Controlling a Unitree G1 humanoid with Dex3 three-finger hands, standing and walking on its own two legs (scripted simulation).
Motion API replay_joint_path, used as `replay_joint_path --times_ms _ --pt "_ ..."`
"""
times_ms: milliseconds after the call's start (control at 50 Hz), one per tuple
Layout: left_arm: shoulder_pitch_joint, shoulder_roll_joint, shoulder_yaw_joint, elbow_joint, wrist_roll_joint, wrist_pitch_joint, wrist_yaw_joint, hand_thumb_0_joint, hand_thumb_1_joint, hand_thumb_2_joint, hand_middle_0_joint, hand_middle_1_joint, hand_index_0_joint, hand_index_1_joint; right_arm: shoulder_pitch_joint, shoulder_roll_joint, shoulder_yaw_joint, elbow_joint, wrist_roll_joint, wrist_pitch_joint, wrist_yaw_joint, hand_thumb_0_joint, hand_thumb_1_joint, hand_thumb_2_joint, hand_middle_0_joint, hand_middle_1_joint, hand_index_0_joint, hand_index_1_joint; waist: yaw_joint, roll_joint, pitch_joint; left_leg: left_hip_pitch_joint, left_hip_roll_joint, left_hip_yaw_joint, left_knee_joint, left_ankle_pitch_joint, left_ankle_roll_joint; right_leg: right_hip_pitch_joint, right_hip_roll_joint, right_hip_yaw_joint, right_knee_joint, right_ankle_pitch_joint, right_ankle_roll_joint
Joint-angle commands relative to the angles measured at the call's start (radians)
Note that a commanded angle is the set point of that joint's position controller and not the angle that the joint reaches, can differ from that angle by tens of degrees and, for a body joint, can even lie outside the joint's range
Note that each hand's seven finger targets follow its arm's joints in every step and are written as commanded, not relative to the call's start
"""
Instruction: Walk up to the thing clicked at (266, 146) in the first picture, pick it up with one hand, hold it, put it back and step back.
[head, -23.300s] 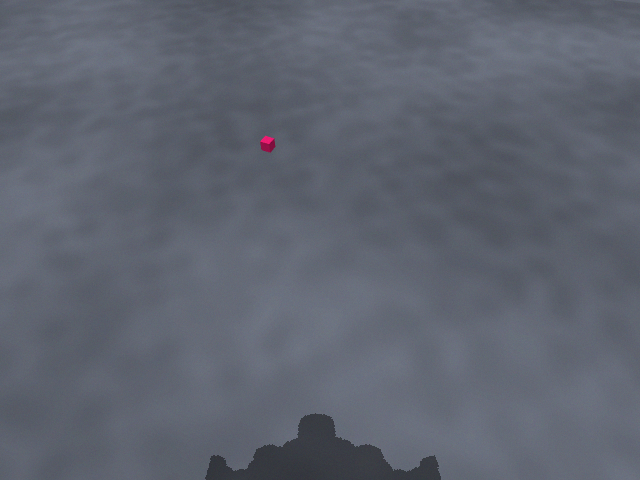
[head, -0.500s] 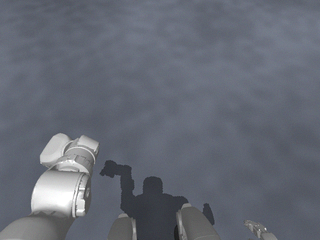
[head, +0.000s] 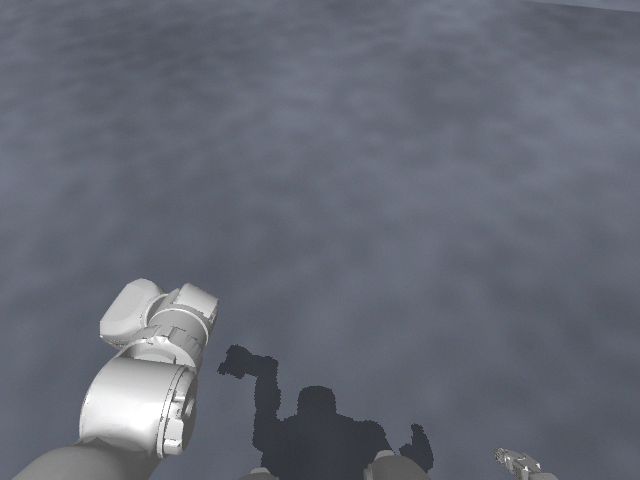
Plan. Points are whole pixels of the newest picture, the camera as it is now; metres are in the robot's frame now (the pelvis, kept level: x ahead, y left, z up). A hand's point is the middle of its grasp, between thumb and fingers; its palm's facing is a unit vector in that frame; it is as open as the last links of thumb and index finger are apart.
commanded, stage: hold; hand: left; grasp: from above
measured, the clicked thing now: (163, 335) +0.35 +0.24 -0.09
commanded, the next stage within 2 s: crouch in 1.72 s
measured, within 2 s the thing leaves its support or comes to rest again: neither
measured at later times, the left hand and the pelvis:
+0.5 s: hand (153, 309) +0.36 +0.23 -0.02, palm faces -0.13 -0.43 -0.89, open 8.1 cm; pelvis +0.03 +0.01 +0.02, yaw +0 degrees
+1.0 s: hand (147, 305) +0.35 +0.23 +0.00, palm faces -0.13 -0.43 -0.89, open 8.1 cm; pelvis +0.03 +0.00 +0.03, yaw +1 degrees
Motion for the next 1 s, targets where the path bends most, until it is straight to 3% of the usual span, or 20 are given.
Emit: replay_joint_path --times_ms 0,20,40,80,140,180,220,300,360,380,440,500,520,560,620,660,680,800,940,980 --pt "-0.440 0.173 -0.015 -0.151 0.047 0.003 0.053 0.000 0.792 0.540 -1.102 -0.522 -1.091 -0.535 -0.004 -0.151 -0.042 -0.087 -0.002 -0.029 0.002 0.000 -0.892 -0.896 0.200 0.299 0.199 0.299 -0.002 -0.041 -0.337 0.178 -0.055 0.024 -0.118 0.206 0.013 0.242 0.028 0.003 -0.142 0.235 0.027" --pt "-0.459 0.174 -0.017 -0.164 0.050 0.002 0.052 0.000 0.805 0.553 -1.110 -0.529 -1.098 -0.543 -0.002 -0.149 -0.039 -0.093 -0.002 -0.023 0.003 0.000 -0.892 -0.896 0.200 0.299 0.199 0.299 -0.014 -0.034 -0.355 0.180 -0.059 0.027 -0.112 0.217 0.015 0.248 0.026 0.010 -0.141 0.252 0.028" --pt "-0.458 0.181 -0.014 -0.157 0.054 0.003 0.057 0.000 0.821 0.553 -1.125 -0.525 -1.114 -0.539 -0.007 -0.147 -0.039 -0.087 -0.004 -0.023 0.004 0.000 -0.894 -0.897 0.200 0.300 0.199 0.300 0.005 -0.031 -0.330 0.179 -0.061 0.027 -0.121 0.209 0.015 0.245 0.026 0.005 -0.149 0.246 0.028" --pt "-0.455 0.177 -0.020 -0.179 0.058 0.005 0.056 0.000 0.843 0.555 -1.140 -0.528 -1.127 -0.542 -0.015 -0.143 -0.036 -0.102 -0.004 -0.017 0.005 0.000 -0.893 -0.896 0.200 0.299 0.199 0.299 -0.002 -0.036 -0.358 0.197 -0.062 0.030 -0.125 0.221 0.017 0.271 0.024 0.005 -0.155 0.258 0.028" --pt "-0.453 0.170 -0.023 -0.208 0.057 0.008 0.047 0.000 0.813 0.530 -1.122 -0.495 -1.106 -0.514 -0.018 -0.143 -0.038 -0.111 -0.001 -0.006 0.005 0.000 -0.893 -0.896 0.200 0.299 0.199 0.299 -0.006 -0.038 -0.400 0.225 -0.066 0.031 -0.128 0.276 0.018 0.310 0.023 0.005 -0.147 0.361 0.028" --pt "-0.436 0.185 -0.021 -0.218 0.065 0.016 0.044 0.000 0.812 0.508 -1.127 -0.482 -1.111 -0.500 -0.017 -0.148 -0.039 -0.116 0.001 -0.001 0.003 0.000 -0.895 -0.896 0.200 0.300 0.199 0.300 0.010 -0.031 -0.380 0.235 -0.066 0.031 -0.140 0.290 0.018 0.322 0.022 -0.004 -0.148 0.374 0.025" --pt "-0.436 0.171 -0.031 -0.226 0.066 0.024 0.038 0.000 0.796 0.476 -1.100 -0.478 -1.089 -0.491 -0.023 -0.146 -0.038 -0.117 0.004 0.004 0.002 0.000 -0.892 -0.895 0.200 0.299 0.199 0.299 0.007 -0.015 -0.379 0.250 -0.068 0.033 -0.146 0.311 0.017 0.326 0.023 -0.001 -0.153 0.404 0.025" --pt "-0.416 0.169 -0.035 -0.204 0.064 0.038 0.034 0.000 0.813 0.494 -1.121 -0.478 -1.107 -0.495 -0.032 -0.143 -0.034 -0.125 0.008 0.003 0.002 0.000 -0.892 -0.896 0.200 0.299 0.199 0.299 0.019 -0.046 -0.330 0.255 -0.065 0.026 -0.180 0.266 0.021 0.334 0.024 -0.010 -0.183 0.315 0.024" --pt "-0.424 0.150 -0.033 -0.217 0.052 0.044 0.027 0.000 0.813 0.496 -1.116 -0.473 -1.101 -0.491 -0.042 -0.140 -0.038 -0.132 0.009 0.007 0.000 0.000 -0.891 -0.896 0.200 0.300 0.200 0.299 0.022 -0.036 -0.342 0.271 -0.065 0.027 -0.185 0.303 0.017 0.343 0.024 -0.011 -0.174 0.358 0.023" --pt "-0.426 0.139 -0.041 -0.222 0.052 0.046 0.022 0.000 0.805 0.491 -1.109 -0.476 -1.095 -0.493 -0.039 -0.140 -0.036 -0.134 0.011 0.009 -0.001 0.000 -0.892 -0.896 0.200 0.299 0.199 0.299 0.007 -0.039 -0.352 0.284 -0.066 0.025 -0.186 0.321 0.018 0.352 0.023 -0.011 -0.171 0.386 0.022" --pt "-0.441 0.145 -0.039 -0.222 0.046 0.052 0.017 0.000 0.809 0.517 -1.115 -0.487 -1.098 -0.507 -0.041 -0.139 -0.035 -0.136 0.015 0.011 0.000 0.000 -0.892 -0.897 0.200 0.300 0.199 0.300 0.014 -0.058 -0.332 0.287 -0.069 0.024 -0.195 0.328 0.022 0.371 0.021 -0.014 -0.185 0.408 0.023" --pt "-0.440 0.160 -0.036 -0.223 0.060 0.054 0.007 0.000 0.824 0.501 -1.113 -0.490 -1.101 -0.504 -0.032 -0.140 -0.037 -0.140 0.016 0.014 0.000 0.000 -0.891 -0.896 0.200 0.300 0.200 0.300 0.019 -0.048 -0.353 0.286 -0.072 0.028 -0.193 0.361 0.020 0.387 0.016 -0.010 -0.174 0.464 0.024" --pt "-0.449 0.148 -0.050 -0.234 0.063 0.055 0.004 0.000 0.834 0.527 -1.140 -0.479 -1.119 -0.502 -0.042 -0.135 -0.033 -0.142 0.019 0.013 0.000 0.000 -0.893 -0.897 0.200 0.300 0.199 0.300 0.018 -0.052 -0.335 0.295 -0.073 0.026 -0.206 0.349 0.023 0.395 0.017 -0.013 -0.189 0.453 0.024" --pt "-0.438 0.179 -0.035 -0.234 0.071 0.056 -0.002 0.000 0.836 0.488 -1.135 -0.460 -1.118 -0.480 -0.043 -0.139 -0.039 -0.147 0.020 0.014 -0.002 0.000 -0.892 -0.897 0.200 0.300 0.199 0.300 0.030 -0.039 -0.346 0.304 -0.071 0.029 -0.210 0.368 0.019 0.404 0.018 -0.013 -0.184 0.450 0.021" --pt "-0.433 0.142 -0.060 -0.264 0.067 0.059 -0.014 0.000 0.833 0.497 -1.137 -0.463 -1.118 -0.485 -0.053 -0.132 -0.032 -0.157 0.024 0.016 -0.001 0.000 -0.893 -0.897 0.200 0.300 0.199 0.300 0.025 -0.042 -0.335 0.326 -0.071 0.024 -0.226 0.372 0.022 0.413 0.019 -0.019 -0.198 0.440 0.020" --pt "-0.427 0.163 -0.054 -0.274 0.069 0.062 -0.017 0.000 0.827 0.468 -1.131 -0.446 -1.115 -0.465 -0.061 -0.133 -0.033 -0.157 0.025 0.014 -0.004 0.000 -0.894 -0.898 0.200 0.300 0.200 0.300 0.037 -0.031 -0.336 0.336 -0.071 0.027 -0.232 0.378 0.020 0.421 0.019 -0.017 -0.204 0.439 0.020" --pt "-0.427 0.150 -0.063 -0.282 0.068 0.063 -0.024 0.000 0.801 0.484 -1.109 -0.457 -1.092 -0.476 -0.060 -0.135 -0.032 -0.158 0.025 0.017 -0.005 0.000 -0.891 -0.897 0.200 0.299 0.199 0.299 0.024 -0.034 -0.354 0.350 -0.072 0.028 -0.231 0.393 0.022 0.427 0.019 -0.013 -0.205 0.467 0.021" --pt "-0.425 0.155 -0.076 -0.291 0.073 0.074 -0.036 0.000 0.853 0.523 -1.173 -0.447 -1.146 -0.477 -0.077 -0.127 -0.024 -0.163 0.031 0.013 -0.007 0.000 -0.894 -0.899 0.200 0.300 0.200 0.300 0.039 -0.047 -0.299 0.340 -0.074 0.032 -0.254 0.364 0.029 0.440 0.014 -0.010 -0.242 0.438 0.024" --pt "-0.412 0.155 -0.082 -0.318 0.076 0.083 -0.056 0.000 0.823 0.544 -1.175 -0.421 -1.136 -0.464 -0.087 -0.122 -0.018 -0.177 0.036 0.014 -0.006 0.000 -0.897 -0.900 0.200 0.300 0.199 0.300 0.043 -0.058 -0.340 0.357 -0.078 0.032 -0.271 0.401 0.032 0.489 0.009 -0.007 -0.244 0.515 0.022" --pt "-0.392 0.180 -0.075 -0.311 0.083 0.089 -0.058 0.000 0.829 0.540 -1.187 -0.404 -1.145 -0.451 -0.094 -0.124 -0.017 -0.179 0.039 0.014 -0.007 0.000 -0.896 -0.900 0.200 0.300 0.199 0.300 0.054 -0.078 -0.329 0.350 -0.081 0.036 -0.274 0.397 0.036 0.506 0.007 -0.005 -0.255 0.526 0.026"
